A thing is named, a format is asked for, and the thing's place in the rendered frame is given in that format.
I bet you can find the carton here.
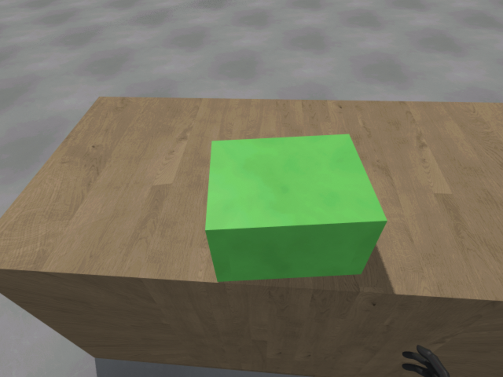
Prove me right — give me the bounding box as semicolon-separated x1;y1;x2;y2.
205;134;387;282

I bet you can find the pedestal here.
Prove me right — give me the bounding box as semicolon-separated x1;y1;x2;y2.
0;97;503;377

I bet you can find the right robot hand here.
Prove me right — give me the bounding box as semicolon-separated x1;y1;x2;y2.
402;345;450;377

